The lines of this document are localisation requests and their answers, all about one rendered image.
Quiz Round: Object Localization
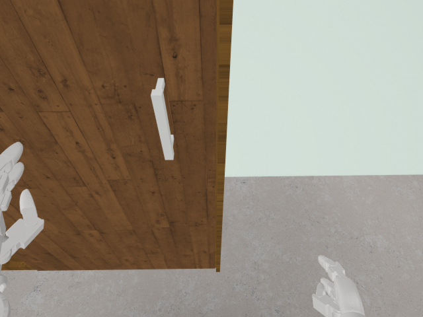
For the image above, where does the left robot hand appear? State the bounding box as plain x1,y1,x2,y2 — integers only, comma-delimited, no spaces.
0,142,44,273

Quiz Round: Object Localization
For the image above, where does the wardrobe door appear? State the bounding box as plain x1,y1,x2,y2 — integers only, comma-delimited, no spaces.
0,0,217,271
8,256,22,262

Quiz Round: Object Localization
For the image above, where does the right robot hand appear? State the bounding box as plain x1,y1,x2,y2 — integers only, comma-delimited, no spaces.
312,255,365,317

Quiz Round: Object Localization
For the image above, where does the handle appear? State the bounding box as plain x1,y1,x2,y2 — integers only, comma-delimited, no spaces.
151,78,174,160

